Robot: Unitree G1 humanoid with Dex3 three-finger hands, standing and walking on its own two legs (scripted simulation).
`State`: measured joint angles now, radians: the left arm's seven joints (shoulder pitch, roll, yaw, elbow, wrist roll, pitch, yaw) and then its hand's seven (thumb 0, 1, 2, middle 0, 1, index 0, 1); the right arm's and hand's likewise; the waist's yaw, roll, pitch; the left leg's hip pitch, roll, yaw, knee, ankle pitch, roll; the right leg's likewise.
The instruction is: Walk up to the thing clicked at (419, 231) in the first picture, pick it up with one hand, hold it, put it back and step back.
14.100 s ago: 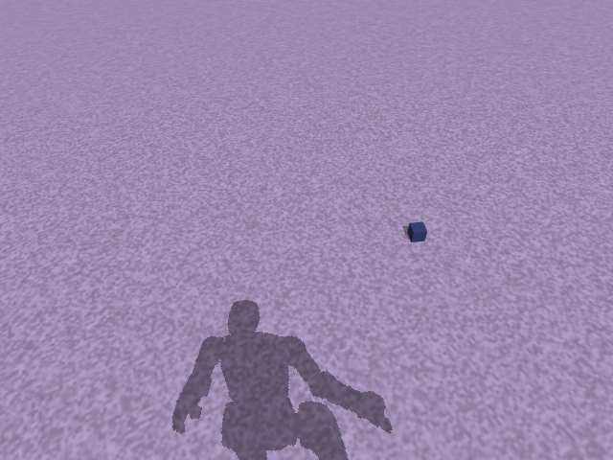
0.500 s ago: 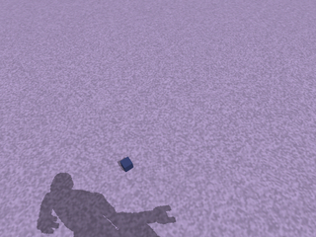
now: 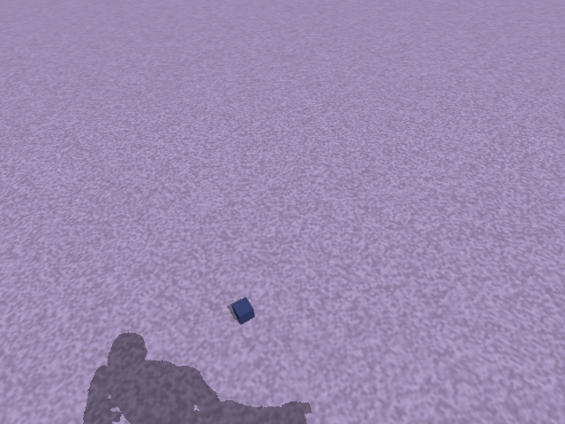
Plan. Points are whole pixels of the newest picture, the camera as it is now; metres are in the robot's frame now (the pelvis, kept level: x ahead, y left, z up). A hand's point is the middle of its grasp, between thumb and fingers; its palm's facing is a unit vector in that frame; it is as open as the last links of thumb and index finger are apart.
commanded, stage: walk up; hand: left
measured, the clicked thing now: (243, 310) +0.72 +0.22 -0.74
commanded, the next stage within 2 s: stand in 0.26 s
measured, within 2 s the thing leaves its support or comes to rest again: neither
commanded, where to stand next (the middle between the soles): +0.36 +0.03 m, yaw -1 degrees
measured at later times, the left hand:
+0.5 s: hand out of the picture +0.09 +0.26 -0.14, palm faces -0.02 -0.94 -0.34, open 7.4 cm
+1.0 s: hand out of the picture +0.06 +0.26 -0.14, palm faces -0.03 -0.94 -0.35, open 7.4 cm
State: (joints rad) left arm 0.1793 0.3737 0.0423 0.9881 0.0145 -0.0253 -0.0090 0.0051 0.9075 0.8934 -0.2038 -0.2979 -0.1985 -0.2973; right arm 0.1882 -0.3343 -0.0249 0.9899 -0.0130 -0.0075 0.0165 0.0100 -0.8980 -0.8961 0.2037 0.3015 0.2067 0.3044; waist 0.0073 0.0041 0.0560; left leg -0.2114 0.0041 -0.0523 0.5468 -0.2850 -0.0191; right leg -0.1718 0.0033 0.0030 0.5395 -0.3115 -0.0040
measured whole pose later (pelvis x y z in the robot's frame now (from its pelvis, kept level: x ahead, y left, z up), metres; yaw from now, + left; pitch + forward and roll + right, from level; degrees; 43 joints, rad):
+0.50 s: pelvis +0.00 +0.01 +0.01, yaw +0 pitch -3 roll +0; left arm 0.07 0.35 0.00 1.12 0.01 -0.01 -0.01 0.00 0.91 0.89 -0.20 -0.30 -0.20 -0.30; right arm 0.06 -0.34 -0.01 1.09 0.00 -0.02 0.00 0.01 -0.90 -0.90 0.20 0.30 0.21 0.30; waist 0.01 -0.01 0.08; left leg -0.13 -0.01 -0.05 0.37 -0.19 -0.01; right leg -0.08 -0.01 0.01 0.35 -0.22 0.02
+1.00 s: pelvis -0.01 +0.01 +0.02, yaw +0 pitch -3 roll +0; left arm 0.10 0.35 0.00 1.15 0.01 -0.01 -0.01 0.00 0.91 0.89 -0.20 -0.30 -0.20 -0.30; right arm 0.10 -0.35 0.00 1.15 0.00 -0.01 0.01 0.01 -0.90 -0.90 0.20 0.30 0.21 0.30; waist 0.00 0.01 0.06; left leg -0.13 0.00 -0.05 0.32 -0.14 -0.01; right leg -0.09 -0.01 0.00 0.32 -0.18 0.01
